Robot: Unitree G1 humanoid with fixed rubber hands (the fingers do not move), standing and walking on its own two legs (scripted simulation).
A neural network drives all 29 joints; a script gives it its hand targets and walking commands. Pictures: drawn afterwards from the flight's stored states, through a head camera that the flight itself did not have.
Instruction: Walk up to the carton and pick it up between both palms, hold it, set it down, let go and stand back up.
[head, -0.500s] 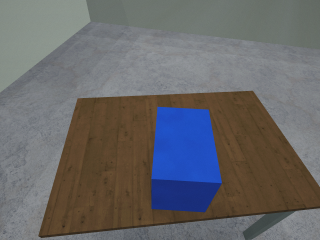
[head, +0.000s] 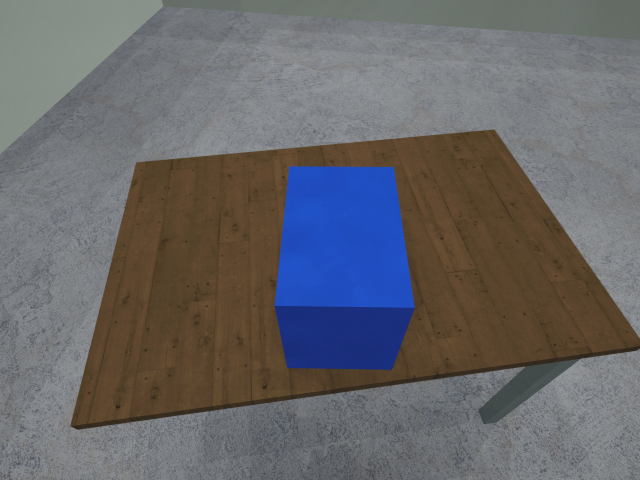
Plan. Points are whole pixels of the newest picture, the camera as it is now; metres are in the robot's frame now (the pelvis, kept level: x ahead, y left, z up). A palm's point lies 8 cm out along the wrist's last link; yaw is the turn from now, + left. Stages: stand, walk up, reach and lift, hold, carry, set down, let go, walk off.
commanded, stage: walk up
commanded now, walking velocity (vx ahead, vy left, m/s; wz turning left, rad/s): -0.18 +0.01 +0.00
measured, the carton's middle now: (340, 267) +0.45 -0.02 -0.06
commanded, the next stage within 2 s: none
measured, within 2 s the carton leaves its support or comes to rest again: neither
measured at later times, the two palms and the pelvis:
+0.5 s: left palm out of the picture -0.11 +0.23 -0.12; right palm out of the picture -0.06 -0.24 -0.14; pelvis -0.08 +0.00 +0.01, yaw +2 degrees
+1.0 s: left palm out of the picture -0.05 +0.27 -0.13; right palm out of the picture -0.17 -0.18 -0.10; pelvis -0.07 +0.03 +0.02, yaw -1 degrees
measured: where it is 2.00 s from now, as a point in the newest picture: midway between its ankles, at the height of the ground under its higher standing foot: outside the picture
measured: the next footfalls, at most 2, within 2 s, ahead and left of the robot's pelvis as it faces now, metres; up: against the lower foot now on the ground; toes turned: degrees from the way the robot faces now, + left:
right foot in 0.06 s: +0.00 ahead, -0.13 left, +0.00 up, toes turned -4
left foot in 0.54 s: -0.03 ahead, +0.12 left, +0.00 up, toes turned +6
